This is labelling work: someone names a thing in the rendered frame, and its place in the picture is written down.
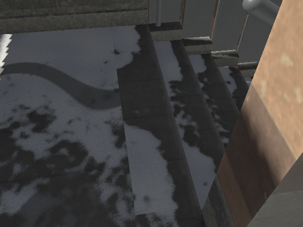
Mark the stairs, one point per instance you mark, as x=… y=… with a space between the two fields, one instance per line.
x=206 y=101

